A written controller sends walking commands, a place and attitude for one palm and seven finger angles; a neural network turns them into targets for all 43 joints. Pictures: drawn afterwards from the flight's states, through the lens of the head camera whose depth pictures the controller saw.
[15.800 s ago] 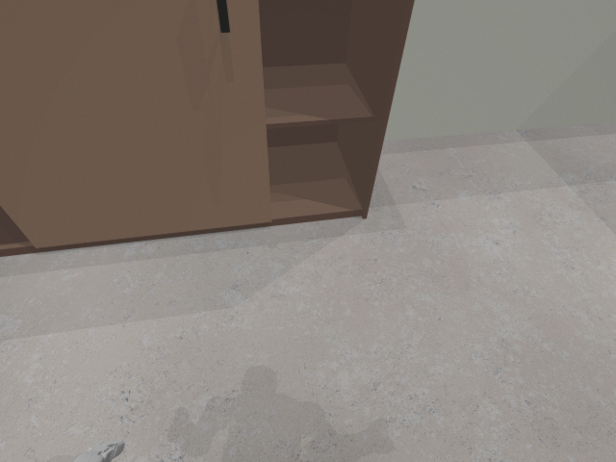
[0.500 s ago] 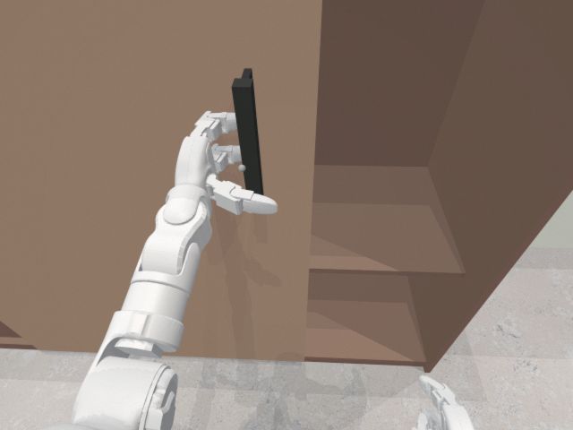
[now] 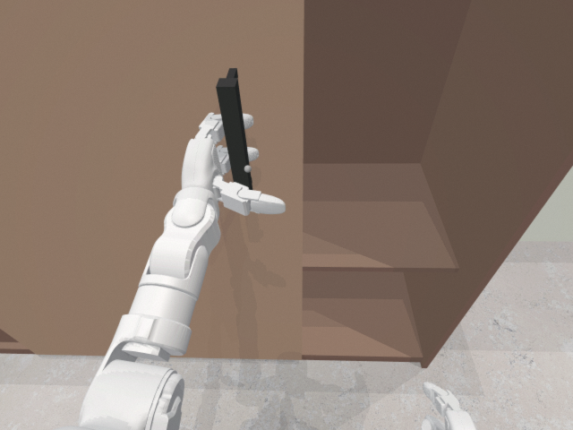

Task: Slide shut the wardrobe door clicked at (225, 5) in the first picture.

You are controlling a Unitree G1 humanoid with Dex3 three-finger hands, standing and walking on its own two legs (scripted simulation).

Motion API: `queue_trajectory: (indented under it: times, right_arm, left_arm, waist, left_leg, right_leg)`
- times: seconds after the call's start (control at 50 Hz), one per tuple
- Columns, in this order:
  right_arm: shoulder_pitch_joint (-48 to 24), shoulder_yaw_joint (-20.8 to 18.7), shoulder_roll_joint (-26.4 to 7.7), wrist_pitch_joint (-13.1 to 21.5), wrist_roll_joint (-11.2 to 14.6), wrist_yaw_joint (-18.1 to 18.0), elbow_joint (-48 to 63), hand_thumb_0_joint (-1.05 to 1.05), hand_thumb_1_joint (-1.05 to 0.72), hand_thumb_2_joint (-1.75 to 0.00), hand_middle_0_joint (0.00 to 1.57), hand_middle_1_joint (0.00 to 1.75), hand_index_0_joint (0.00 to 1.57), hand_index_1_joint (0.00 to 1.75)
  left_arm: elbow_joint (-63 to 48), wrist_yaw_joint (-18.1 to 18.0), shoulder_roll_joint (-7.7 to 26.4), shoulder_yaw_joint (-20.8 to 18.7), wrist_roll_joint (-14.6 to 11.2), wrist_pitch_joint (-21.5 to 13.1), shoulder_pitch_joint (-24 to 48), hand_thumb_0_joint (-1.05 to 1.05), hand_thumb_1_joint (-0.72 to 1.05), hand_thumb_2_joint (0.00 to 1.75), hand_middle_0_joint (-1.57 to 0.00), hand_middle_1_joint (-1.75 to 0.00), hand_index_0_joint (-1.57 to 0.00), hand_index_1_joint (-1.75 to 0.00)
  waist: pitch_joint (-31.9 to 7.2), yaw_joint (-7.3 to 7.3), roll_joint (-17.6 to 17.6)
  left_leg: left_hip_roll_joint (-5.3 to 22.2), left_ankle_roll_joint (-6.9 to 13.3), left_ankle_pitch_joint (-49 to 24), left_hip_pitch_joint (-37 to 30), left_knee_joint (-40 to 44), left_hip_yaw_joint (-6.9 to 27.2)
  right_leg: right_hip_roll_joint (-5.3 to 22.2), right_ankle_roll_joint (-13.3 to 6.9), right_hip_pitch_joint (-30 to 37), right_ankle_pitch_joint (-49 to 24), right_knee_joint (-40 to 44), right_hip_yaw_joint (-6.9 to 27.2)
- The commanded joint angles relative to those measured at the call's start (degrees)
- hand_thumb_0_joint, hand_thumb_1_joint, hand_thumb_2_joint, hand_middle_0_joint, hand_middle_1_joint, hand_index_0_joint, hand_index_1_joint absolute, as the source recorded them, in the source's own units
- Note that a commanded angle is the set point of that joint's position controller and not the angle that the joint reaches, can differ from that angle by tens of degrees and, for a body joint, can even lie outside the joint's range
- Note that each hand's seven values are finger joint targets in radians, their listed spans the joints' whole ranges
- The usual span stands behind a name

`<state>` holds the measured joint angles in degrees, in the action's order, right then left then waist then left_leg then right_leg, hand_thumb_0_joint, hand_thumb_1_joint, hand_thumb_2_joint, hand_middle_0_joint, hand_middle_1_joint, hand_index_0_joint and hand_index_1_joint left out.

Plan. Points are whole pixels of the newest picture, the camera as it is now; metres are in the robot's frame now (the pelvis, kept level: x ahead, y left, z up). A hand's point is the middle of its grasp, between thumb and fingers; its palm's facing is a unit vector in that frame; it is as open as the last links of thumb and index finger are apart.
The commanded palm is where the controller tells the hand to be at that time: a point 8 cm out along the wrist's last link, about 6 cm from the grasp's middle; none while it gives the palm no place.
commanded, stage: slide the fingers in behind the handle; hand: left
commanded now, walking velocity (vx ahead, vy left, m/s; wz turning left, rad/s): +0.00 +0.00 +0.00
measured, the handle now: (239, 144) +0.47 +0.10 +0.18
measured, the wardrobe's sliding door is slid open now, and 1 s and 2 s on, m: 0.41 0.41 0.41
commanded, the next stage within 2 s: grip the handle and tug to test in 0.58 s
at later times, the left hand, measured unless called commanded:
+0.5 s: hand (251, 165) +0.41 +0.07 +0.19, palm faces +0.01 -1.00 +0.01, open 14.0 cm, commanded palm +0.39 +0.12 +0.18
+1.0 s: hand (250, 164) +0.41 +0.07 +0.18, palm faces +0.00 -1.00 +0.02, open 11.5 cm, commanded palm +0.39 +0.13 +0.18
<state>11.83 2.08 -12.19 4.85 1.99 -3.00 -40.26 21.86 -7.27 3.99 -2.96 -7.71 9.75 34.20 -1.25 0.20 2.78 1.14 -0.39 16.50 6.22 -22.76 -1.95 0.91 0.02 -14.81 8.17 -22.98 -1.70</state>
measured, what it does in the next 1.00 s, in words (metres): stands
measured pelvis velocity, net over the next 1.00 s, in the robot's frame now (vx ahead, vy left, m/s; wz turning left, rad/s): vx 0.00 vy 0.01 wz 0.00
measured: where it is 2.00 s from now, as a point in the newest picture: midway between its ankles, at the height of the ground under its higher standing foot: outside the picture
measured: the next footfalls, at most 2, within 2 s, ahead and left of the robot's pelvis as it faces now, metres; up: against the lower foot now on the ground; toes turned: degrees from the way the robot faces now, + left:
none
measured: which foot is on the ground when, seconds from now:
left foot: down 0.00-1.00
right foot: down 0.00-1.00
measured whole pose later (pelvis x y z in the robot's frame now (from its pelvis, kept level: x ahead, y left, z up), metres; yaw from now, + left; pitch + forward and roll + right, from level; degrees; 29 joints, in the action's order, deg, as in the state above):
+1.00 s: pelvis +0.00 +0.01 +0.00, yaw +0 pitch +0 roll +0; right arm 12.4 2.4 -11.5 4.4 1.9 -3.1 -41.0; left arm 25.3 -7.8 3.4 -2.2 -7.2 8.2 36.8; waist -1.5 0.3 2.1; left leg 0.7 0.1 16.6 6.6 -22.9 -2.2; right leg 1.3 0.5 -15.2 8.1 -22.8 -1.4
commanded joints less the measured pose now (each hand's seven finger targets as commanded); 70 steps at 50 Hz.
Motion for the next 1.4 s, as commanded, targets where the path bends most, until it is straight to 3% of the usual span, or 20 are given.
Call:
queue_trajectory:
  times: [0.0, 0.06, 0.08, 0.14, 0.34, 0.42, 0.44, 0.48, 0.5, 0.66, 0.74, 0.8, 0.86, 0.98, 1.06, 1.12, 1.26, 1.28, 1.34, 1.38]
  right_arm:
    - [-6.1, -1.8, -4.9, 3.3, 0.3, -0.2, 9.0, 0.00, -0.90, -0.90, 0.20, 0.30, 0.20, 0.30]
    - [-6.1, -1.8, -4.8, 3.7, 0.4, 0.0, 8.9, 0.00, -0.90, -0.90, 0.20, 0.30, 0.20, 0.30]
    - [-5.9, -1.8, -5.0, 3.6, 0.4, 0.0, 8.5, 0.00, -0.90, -0.90, 0.20, 0.30, 0.20, 0.30]
    - [-5.6, -1.8, -5.1, 3.7, 0.4, -0.4, 8.1, 0.00, -0.90, -0.90, 0.20, 0.30, 0.20, 0.30]
    - [-5.3, -1.6, -5.1, 3.2, 0.3, -0.8, 7.5, 0.00, -0.90, -0.90, 0.20, 0.30, 0.20, 0.30]
    - [-5.1, -1.6, -5.0, 3.1, 0.4, -0.6, 7.5, 0.00, -0.90, -0.90, 0.20, 0.30, 0.20, 0.30]
    - [-4.8, -1.5, -5.0, 3.0, 0.3, -0.6, 7.4, 0.00, -0.90, -0.90, 0.20, 0.30, 0.20, 0.30]
    - [-4.9, -1.7, -5.3, 2.7, 0.2, -0.7, 7.4, 0.00, -0.90, -0.90, 0.20, 0.30, 0.20, 0.30]
    - [-5.2, -1.5, -5.0, 2.7, 0.3, -0.6, 7.6, 0.00, -0.90, -0.90, 0.20, 0.30, 0.20, 0.30]
    - [-4.8, -1.7, -4.9, 2.8, 0.3, -0.5, 7.8, 0.00, -0.90, -0.90, 0.20, 0.30, 0.20, 0.30]
    - [-4.5, -1.9, -4.9, 2.9, 0.3, -0.4, 7.5, 0.00, -0.90, -0.90, 0.20, 0.30, 0.20, 0.30]
    - [-4.3, -1.9, -5.3, 2.6, 0.1, -0.5, 7.4, 0.00, -0.90, -0.90, 0.20, 0.30, 0.20, 0.30]
    - [-4.6, -1.8, -5.1, 2.7, 0.1, -0.6, 7.6, 0.00, -0.90, -0.90, 0.20, 0.30, 0.20, 0.30]
    - [-5.1, -1.6, -5.2, 2.1, 0.2, -0.6, 7.9, 0.00, -0.90, -0.90, 0.20, 0.30, 0.20, 0.30]
    - [-5.0, -1.9, -4.8, 2.8, 0.0, 0.0, 8.7, 0.00, -0.90, -0.90, 0.20, 0.30, 0.20, 0.30]
    - [-4.9, -2.0, -4.8, 2.6, 0.1, 0.3, 8.6, 0.00, -0.90, -0.90, 0.20, 0.30, 0.20, 0.30]
    - [-5.3, -2.1, -5.0, 2.3, 0.0, 0.4, 9.0, 0.00, -0.90, -0.90, 0.20, 0.30, 0.20, 0.30]
    - [-5.6, -2.1, -5.2, 2.0, -0.1, 0.4, 9.0, 0.00, -0.90, -0.90, 0.20, 0.30, 0.20, 0.30]
    - [-5.9, -1.9, -4.9, 1.7, 0.0, 0.4, 9.4, 0.00, -0.90, -0.90, 0.20, 0.30, 0.20, 0.30]
    - [-6.3, -2.0, -5.3, 1.4, 0.0, 0.4, 9.5, 0.00, -0.90, -0.90, 0.20, 0.30, 0.20, 0.30]
  left_arm:
    - [-16.4, 0.7, 3.4, 0.6, 0.2, -5.7, 26.5, 0.00, -0.50, 0.30, -0.30, -1.20, -0.30, -1.20]
    - [-16.7, 0.7, 1.6, 2.6, 0.4, -6.1, 27.8, 0.00, -0.50, 0.30, -0.30, -1.20, -0.30, -1.20]
    - [-14.8, 0.6, 1.6, 2.5, 0.3, -6.0, 27.7, 0.00, -0.50, 0.30, -0.30, -1.20, -0.30, -1.20]
    - [-14.3, 0.3, 2.1, 2.5, 0.7, -5.9, 31.1, 0.00, -0.50, 0.30, -0.30, -1.20, -0.30, -1.20]
    - [-10.6, 0.3, 3.5, 0.2, 0.2, -5.1, 31.5, 0.00, -0.50, 0.30, -0.30, -1.20, -0.30, -1.20]
    - [-9.5, 0.1, 3.1, 0.4, 0.5, -5.2, 30.5, 0.00, -0.50, 0.30, -0.30, -1.20, -0.30, -1.20]
    - [-9.0, 0.0, 3.1, 0.3, 0.5, -5.3, 31.2, 0.00, -0.50, 0.30, -0.30, -1.20, -0.30, -1.20]
    - [-8.9, -0.1, 5.4, -1.3, 0.8, -5.4, 30.4, 0.00, -0.50, 0.30, -0.30, -1.20, -0.30, -1.20]
    - [-9.1, 0.0, 3.3, 0.4, 0.7, -5.5, 30.7, 0.00, -0.50, 0.30, -0.30, -1.20, -0.30, -1.20]
    - [-10.2, -0.5, 2.1, 1.6, 1.2, -5.8, 31.8, 0.00, -0.50, 0.30, -0.30, -1.20, -0.30, -1.20]
    - [-9.9, -0.8, 0.9, 2.5, 1.1, -5.8, 32.1, 0.00, -0.31, 0.38, -0.32, -1.23, -0.32, -1.23]
    - [-9.8, -1.1, 3.9, 0.0, 1.2, -5.8, 31.7, 0.00, -0.17, 0.44, -0.33, -1.25, -0.33, -1.25]
    - [-10.1, -0.5, 3.4, 0.1, 0.9, -5.6, 31.0, 0.00, -0.03, 0.50, -0.35, -1.27, -0.35, -1.27]
    - [-9.7, -0.3, 5.1, -1.4, 0.8, -5.3, 29.6, 0.00, 0.25, 0.62, -0.38, -1.31, -0.38, -1.31]
    - [-14.8, -0.3, 2.2, 1.0, 0.8, -6.0, 28.2, 0.00, 0.43, 0.70, -0.40, -1.33, -0.40, -1.33]
    - [-15.4, -0.2, 0.6, 3.3, 1.1, -5.8, 28.3, 0.00, 0.57, 0.76, -0.42, -1.35, -0.42, -1.35]
    - [-16.4, 0.1, 2.2, 1.3, 0.7, -5.0, 26.0, 0.00, 0.90, 0.90, -0.45, -1.40, -0.45, -1.40]
    - [-15.9, 0.1, 3.9, -0.3, 0.7, -4.9, 24.2, 0.00, 0.90, 0.90, -0.45, -1.40, -0.45, -1.40]
    - [-17.1, 0.7, 2.9, 0.4, 0.4, -4.5, 23.8, 0.00, 0.90, 0.90, -0.45, -1.40, -0.45, -1.40]
    - [-16.8, 0.8, 5.5, -2.1, 0.1, -4.1, 22.1, 0.00, 0.90, 0.90, -0.45, -1.40, -0.45, -1.40]
  waist:
    - [-18.9, -0.16, -4.1]
    - [-17.8, 0.34, -3.9]
    - [-16.8, 0.50, -5.7]
    - [-16.3, 1.21, -4.8]
    - [-18.1, 0.73, -6.0]
    - [-16.4, 0.54, -5.1]
    - [-16.3, 0.81, -6.6]
    - [-16.6, 0.17, -6.1]
    - [-16.1, 0.57, -5.2]
    - [-17.2, 0.74, -5.2]
    - [-17.0, 0.96, -4.8]
    - [-17.5, 0.52, -6.1]
    - [-18.2, 0.45, -7.1]
    - [-16.0, -0.21, -5.0]
    - [-19.7, -0.22, -4.3]
    - [-18.0, 0.50, -5.0]
    - [-19.2, -0.17, -6.4]
    - [-19.1, -0.89, -5.4]
    - [-18.8, -0.44, -5.9]
    - [-18.4, -1.03, -6.5]
  left_leg:
    - [-1.3, 0.9, -18.2, 0.5, 2.0, -0.2]
    - [-1.3, 0.9, -17.7, 0.4, 2.0, -0.1]
    - [-1.3, 0.9, -16.8, 0.9, 2.1, 0.2]
    - [-1.4, 1.1, -14.8, 0.9, 2.2, 0.1]
    - [-1.6, 1.1, -16.1, 1.3, 2.0, 0.0]
    - [-1.5, 0.9, -15.8, 1.6, 2.2, 0.1]
    - [-1.4, 1.1, -15.8, 1.6, 2.1, 0.1]
    - [-1.4, 0.9, -15.9, 2.1, 2.3, 0.2]
    - [-1.4, 0.9, -15.6, 1.8, 2.4, 0.0]
    - [-1.1, 0.7, -16.7, 1.0, 2.3, 0.3]
    - [-1.0, 0.5, -16.5, 0.6, 2.2, 0.4]
    - [-1.0, 0.7, -16.9, 1.2, 2.4, 0.4]
    - [-1.1, 0.9, -16.7, 1.2, 2.2, 0.0]
    - [-1.2, 0.7, -15.9, 2.4, 2.8, 0.1]
    - [-1.0, 0.4, -20.9, -0.1, 1.8, 0.0]
    - [-0.8, 0.2, -20.7, -0.1, 1.9, 0.1]
    - [-1.1, 0.6, -21.6, 0.1, 1.5, 0.0]
    - [-1.2, 0.6, -21.3, 0.5, 1.6, -0.1]
    - [-1.3, 0.7, -22.0, 0.5, 1.4, -0.3]
    - [-1.3, 0.8, -21.8, 1.3, 1.5, -0.5]
  right_leg:
    - [-1.0, -1.2, 14.1, -14.7, 0.4, -0.6]
    - [-1.1, -1.2, 13.1, -14.2, 0.4, -0.8]
    - [-1.1, -1.1, 12.6, -13.0, 0.7, -1.0]
    - [-1.1, -1.0, 11.5, -11.2, 1.2, -0.6]
    - [-0.8, -1.0, 12.9, -12.9, 0.7, -0.5]
    - [-0.9, -1.1, 11.6, -11.8, 0.8, -0.8]
    - [-0.9, -1.0, 11.5, -11.9, 0.9, -0.8]
    - [-0.8, -1.2, 12.4, -11.6, 0.8, -0.7]
    - [-0.8, -1.1, 11.7, -11.4, 1.0, -0.7]
    - [-1.0, -1.3, 11.5, -11.9, 0.5, -0.9]
    - [-1.1, -1.3, 10.6, -11.3, 0.6, -1.0]
    - [-1.0, -1.3, 11.8, -11.8, 0.7, -0.8]
    - [-0.9, -1.1, 12.5, -12.4, 0.7, -0.7]
    - [-0.8, -1.3, 12.5, -11.1, 1.1, -0.8]
    - [-0.9, -1.5, 13.7, -16.2, -0.3, -1.1]
    - [-1.1, -1.4, 12.6, -15.6, -0.1, -1.4]
    - [-1.0, -1.4, 14.4, -17.9, -0.6, -1.2]
    - [-1.0, -1.5, 15.0, -17.6, -0.5, -1.1]
    - [-1.0, -1.4, 15.2, -19.2, -0.6, -1.1]
    - [-1.0, -1.4, 16.0, -19.3, -0.4, -1.1]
